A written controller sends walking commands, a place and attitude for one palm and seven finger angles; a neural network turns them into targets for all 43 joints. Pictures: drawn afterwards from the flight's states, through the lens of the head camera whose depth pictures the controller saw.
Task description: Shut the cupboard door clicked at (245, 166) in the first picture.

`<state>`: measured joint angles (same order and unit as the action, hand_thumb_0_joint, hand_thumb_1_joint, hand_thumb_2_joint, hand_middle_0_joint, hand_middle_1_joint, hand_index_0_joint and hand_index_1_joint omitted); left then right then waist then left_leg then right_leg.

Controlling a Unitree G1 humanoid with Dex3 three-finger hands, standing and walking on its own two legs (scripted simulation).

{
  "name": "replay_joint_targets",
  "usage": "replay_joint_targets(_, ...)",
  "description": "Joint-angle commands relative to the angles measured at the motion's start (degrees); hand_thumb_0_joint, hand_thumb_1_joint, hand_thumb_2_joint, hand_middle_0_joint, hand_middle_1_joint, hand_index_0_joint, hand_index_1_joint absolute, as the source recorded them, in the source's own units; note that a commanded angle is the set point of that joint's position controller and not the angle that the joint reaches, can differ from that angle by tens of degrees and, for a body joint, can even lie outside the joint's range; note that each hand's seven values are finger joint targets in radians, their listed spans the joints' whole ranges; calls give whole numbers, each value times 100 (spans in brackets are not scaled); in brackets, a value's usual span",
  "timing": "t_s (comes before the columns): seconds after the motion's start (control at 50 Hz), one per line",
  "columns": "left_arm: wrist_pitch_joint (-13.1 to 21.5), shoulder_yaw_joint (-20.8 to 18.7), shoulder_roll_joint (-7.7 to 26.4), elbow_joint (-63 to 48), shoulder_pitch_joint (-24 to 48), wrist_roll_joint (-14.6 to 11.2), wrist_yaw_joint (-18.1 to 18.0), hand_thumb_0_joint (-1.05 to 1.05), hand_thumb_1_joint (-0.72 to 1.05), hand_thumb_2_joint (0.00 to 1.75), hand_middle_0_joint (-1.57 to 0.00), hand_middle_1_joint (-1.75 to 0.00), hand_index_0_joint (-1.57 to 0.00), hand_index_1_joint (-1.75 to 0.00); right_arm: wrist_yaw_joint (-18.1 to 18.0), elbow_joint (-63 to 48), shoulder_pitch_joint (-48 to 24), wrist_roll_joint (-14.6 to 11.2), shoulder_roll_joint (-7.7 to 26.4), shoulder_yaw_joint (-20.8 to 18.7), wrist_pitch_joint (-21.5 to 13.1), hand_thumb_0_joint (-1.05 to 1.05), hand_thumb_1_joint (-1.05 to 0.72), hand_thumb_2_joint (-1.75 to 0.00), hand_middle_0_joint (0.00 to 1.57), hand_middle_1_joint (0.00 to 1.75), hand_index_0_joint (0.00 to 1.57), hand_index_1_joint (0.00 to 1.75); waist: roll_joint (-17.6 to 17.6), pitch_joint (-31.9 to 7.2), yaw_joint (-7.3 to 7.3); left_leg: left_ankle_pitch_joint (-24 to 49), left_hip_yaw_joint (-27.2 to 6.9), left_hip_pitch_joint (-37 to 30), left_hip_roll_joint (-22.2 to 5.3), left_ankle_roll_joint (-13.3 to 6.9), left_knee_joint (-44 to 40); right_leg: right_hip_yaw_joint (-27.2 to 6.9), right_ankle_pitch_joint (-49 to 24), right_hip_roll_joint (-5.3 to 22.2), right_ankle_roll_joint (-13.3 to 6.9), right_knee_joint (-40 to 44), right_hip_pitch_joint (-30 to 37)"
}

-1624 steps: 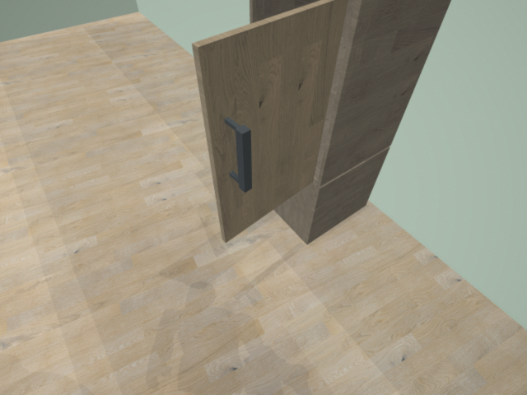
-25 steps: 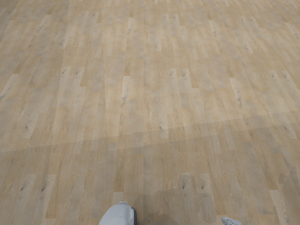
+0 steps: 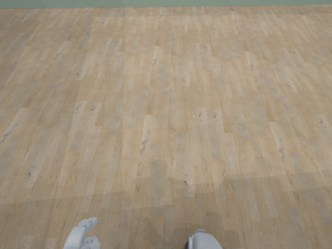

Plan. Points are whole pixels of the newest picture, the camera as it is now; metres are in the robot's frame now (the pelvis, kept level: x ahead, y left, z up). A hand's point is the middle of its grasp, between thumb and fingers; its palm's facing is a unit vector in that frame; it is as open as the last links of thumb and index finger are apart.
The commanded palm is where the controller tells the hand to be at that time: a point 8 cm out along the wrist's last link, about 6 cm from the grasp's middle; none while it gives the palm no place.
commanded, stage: turn to face it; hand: left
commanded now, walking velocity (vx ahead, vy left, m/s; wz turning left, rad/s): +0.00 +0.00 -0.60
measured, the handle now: out of the picture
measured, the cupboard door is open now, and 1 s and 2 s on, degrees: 66 66 66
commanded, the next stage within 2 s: none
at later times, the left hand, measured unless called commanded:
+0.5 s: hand (101, 234) +0.19 +0.18 -0.18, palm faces -0.10 -0.97 -0.22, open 7.3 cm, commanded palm none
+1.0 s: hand (138, 178) +0.34 +0.09 -0.16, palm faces -0.50 -0.81 -0.30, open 7.4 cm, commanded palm none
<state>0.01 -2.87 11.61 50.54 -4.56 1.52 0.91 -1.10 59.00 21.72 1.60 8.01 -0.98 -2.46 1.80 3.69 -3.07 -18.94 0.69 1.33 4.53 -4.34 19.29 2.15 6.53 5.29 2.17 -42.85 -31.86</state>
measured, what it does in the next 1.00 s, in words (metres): walks ahead, turning right: right foot, then left foot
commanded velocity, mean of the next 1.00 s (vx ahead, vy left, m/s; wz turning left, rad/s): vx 0.00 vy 0.00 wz -0.60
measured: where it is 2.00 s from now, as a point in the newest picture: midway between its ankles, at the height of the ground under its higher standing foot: outside the picture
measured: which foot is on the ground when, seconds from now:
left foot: down 0.00-0.08, up 0.10-0.48, down 0.50-0.92, up 0.94-1.00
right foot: up 0.00-0.04, down 0.06-0.50, up 0.52-0.88, down 0.90-1.00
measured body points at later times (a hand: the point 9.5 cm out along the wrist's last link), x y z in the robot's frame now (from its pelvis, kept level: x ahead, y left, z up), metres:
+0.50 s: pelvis +0.12 -0.01 -0.01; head +0.17 +0.00 +0.44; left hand +0.19 +0.23 -0.16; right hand +0.22 -0.27 -0.13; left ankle +0.17 +0.11 -0.74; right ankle +0.13 -0.12 -0.74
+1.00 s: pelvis +0.14 -0.04 -0.01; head +0.17 -0.09 +0.43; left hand +0.37 +0.13 -0.13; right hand +0.04 -0.30 -0.17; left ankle +0.17 +0.11 -0.68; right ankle +0.08 -0.12 -0.74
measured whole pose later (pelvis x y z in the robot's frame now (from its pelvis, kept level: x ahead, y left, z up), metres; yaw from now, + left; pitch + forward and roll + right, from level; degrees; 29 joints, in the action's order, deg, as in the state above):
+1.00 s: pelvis +0.14 -0.04 -0.01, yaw -32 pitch +1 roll +0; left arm -1.3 -3.5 13.1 49.0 -8.8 1.4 0.8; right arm -1.4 52.3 11.9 1.1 16.8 -3.6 4.3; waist -3.7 6.0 -0.9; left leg -30.6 4.7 24.4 -7.3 3.5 60.8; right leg 3.5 20.5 0.3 -1.8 -37.0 -18.1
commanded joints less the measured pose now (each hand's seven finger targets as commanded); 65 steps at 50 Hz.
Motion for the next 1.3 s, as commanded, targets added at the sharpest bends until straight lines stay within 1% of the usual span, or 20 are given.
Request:
replay_joint_targets(0.0, 178, -3, 261, -199, -393, -43, -72, 0, 90, 90, -20, -30, -20, -30, -142, -23, 412, -14, 860, -214, -80, 0, -90, -90, 20, 30, 20, 30, -740, -242, 266, 5209, -493, -378, -1549, -236, 631, 233, -97, -392, -303, 991, 893)
replay_joint_targets(0.04, 219, -93, 482, 169, -1483, -22, -115, 0, 90, 90, -20, -30, -20, -30, -143, -21, 283, -102, 900, -218, -68, 0, -90, -90, 20, 30, 20, 30, -461, -683, 729, 4776, -213, 305, -1334, 75, 1725, 95, -1387, -374, -460, 1405, 2564)
replay_joint_targets(0.06, 274, -185, 805, 359, -2083, 17, -160, 0, 90, 90, -20, -30, -20, -30, -106, -68, 386, -149, 790, -243, -76, 0, -90, -90, 20, 30, 20, 30, 260, -1190, 872, 3135, 69, 1312, -793, 262, 2974, -997, -3481, 409, -942, 1089, 3751)
replay_joint_targets(0.08, 290, -260, 1157, 449, -2368, -3, -172, 0, 90, 90, -20, -30, -20, -30, -115, -142, 685, -191, 655, -257, -73, 0, -90, -90, 20, 30, 20, 30, 1018, -1585, 771, -1228, 385, 2214, -6, 463, 4578, -2518, -5107, 1825, -1800, 1575, 4440)
replay_joint_targets(0.1, 274, -240, 993, 394, -2187, -85, -209, 0, 90, 90, -20, -30, -20, -30, -164, -194, 484, -182, 694, -223, -7, 0, -90, -90, 20, 30, 20, 30, 1357, -1578, 719, -1843, -181, 2402, -280, 442, 5089, -2714, -5278, 1821, -2052, 1801, 4216)
replay_joint_targets(0.2, 133, -221, 624, 69, -931, -40, -299, 0, 90, 90, -20, -30, -20, -30, -70, -378, -344, -111, 397, -157, 288, 0, -90, -90, 20, 30, 20, 30, -87, -685, 232, -770, -131, 2236, -757, 611, 4345, -1455, -2969, 901, -1451, 2325, 2072)
replay_joint_targets(0.36, 17, -361, 863, 20, -979, 11, -190, 0, 90, 90, -20, -30, -20, -30, -47, -901, -977, -101, 591, -234, 364, 0, -90, -90, 20, 30, 20, 30, 658, -860, 317, -370, -44, 2212, -585, 751, 2722, -1915, -1577, 579, -1288, 2263, 2051)
replay_joint_targets(0.44, -78, -398, 892, -130, -711, -49, -166, 0, 90, 90, -20, -30, -20, -30, -101, -909, -715, -137, 781, -248, 242, 0, -90, -90, 20, 30, 20, 30, 572, -899, 77, 616, -50, 635, -540, 714, 840, -1941, -947, 244, -840, 1694, 1163)
replay_joint_targets(0.46, -106, -347, 670, -211, -748, -96, -152, 0, 90, 90, -20, -30, -20, -30, -131, -923, -613, -101, 1102, -296, 185, 0, -90, -90, 20, 30, 20, 30, -214, -927, 42, 703, -614, 24, -1203, 546, 173, -1592, 75, -267, -570, 1187, 513)
replay_joint_targets(0.48, -117, -303, 415, -284, -897, -146, -97, 0, 90, 90, -20, -30, -20, -30, -137, -1035, -640, -12, 1661, -398, 162, 0, -90, -90, 20, 30, 20, 30, -1809, -877, 89, 1534, -2043, -240, -2662, -29, -224, -728, 2229, -1002, -223, -28, -286)
replay_joint_targets(0.5, -125, -285, 631, -333, -735, -85, -91, 0, 90, 90, -20, -30, -20, -30, -139, -1113, -660, -1, 1713, -406, 225, 0, -90, -90, 20, 30, 20, 30, -1600, -642, 28, 2158, -2142, 257, -3176, -496, -227, -480, 2916, -737, -117, -1174, -174)
replay_joint_targets(0.62, -329, -379, 645, -293, -935, -40, 97, 0, 90, 90, -20, -30, -20, -30, -159, -1429, -1388, 29, 1328, -259, 244, 0, -90, -90, 20, 30, 20, 30, -1240, -355, 430, 2598, -290, 801, -2282, -323, -17, -220, 1879, -348, 146, -2467, -46)
replay_joint_targets(0.74, -320, -288, 488, -572, -364, -33, 157, 0, 90, 90, -20, -30, -20, -30, -100, -1228, -894, 37, 1491, -378, 272, 0, -90, -90, 20, 30, 20, 30, -1335, -450, 147, 2664, 217, 377, -2406, -305, 217, 201, 1771, -285, 130, -881, 339)
replay_joint_targets(0.84, -210, -287, 606, -508, -679, -28, 149, 0, 90, 90, -20, -30, -20, -30, -30, -1202, -992, 9, 1678, -469, 321, 0, -90, -90, 20, 30, 20, 30, -1329, -672, 323, 2599, 677, 664, -2382, 75, 1177, 510, 953, -505, -93, 849, 1556)
replay_joint_targets(0.86, -156, -328, 805, -396, -1047, -19, 129, 0, 90, 90, -20, -30, -20, -30, -5, -1247, -1062, -30, 1649, -471, 324, 0, -90, -90, 20, 30, 20, 30, -889, -837, 542, 2187, 865, 1075, -2152, 326, 1869, 362, 193, -418, -195, 1568, 2315)
replay_joint_targets(0.9, -38, -514, 1836, -195, -1716, -15, -47, 0, 90, 90, -20, -30, -20, -30, 36, -1681, -1443, -83, 987, -291, 359, 0, -90, -90, 20, 30, 20, 30, 1593, -945, 899, -1933, 817, 3329, -878, 855, 4414, -2549, -3324, 1770, -1271, 2073, 3376)
replay_joint_targets(0.92, -71, -487, 1828, -177, -1751, -54, -123, 0, 90, 90, -20, -30, -20, -30, -26, -1639, -1423, -109, 1113, -275, 446, 0, -90, -90, 20, 30, 20, 30, 1222, -972, 854, -1784, 55, 3362, -1024, 790, 4991, -2348, -2785, 1864, -1567, 2137, 3067)
replay_joint_targets(1.02, -72, -328, 1134, -490, -724, -52, -201, 0, 90, 90, -20, -30, -20, -30, -6, -1287, -1196, -69, 1108, -293, 422, 0, -90, -90, 20, 30, 20, 30, 652, -946, 387, -464, -30, 3258, -1080, 951, 4654, -1305, -2761, 820, -1188, 1860, 2892)
replay_joint_targets(1.2, -119, -407, 1270, -414, -748, 19, -157, 0, 90, 90, -20, -30, -20, -30, -21, -1400, -1344, -125, 987, -286, 396, 0, -90, -90, 20, 30, 20, 30, 682, -569, 421, -576, 52, 2518, -729, 913, 2752, -1970, -2008, 765, -1316, 1888, 2294)
replay_joint_targets(1.28, -186, -365, 1029, -511, -396, -80, -142, 0, 90, 90, -20, -30, -20, -30, -78, -1190, -555, -118, 1189, -313, 265, 0, -90, -90, 20, 30, 20, 30, 193, -766, 14, 930, -111, 599, -904, 774, 400, -1728, -918, 62, -678, 1061, 1190)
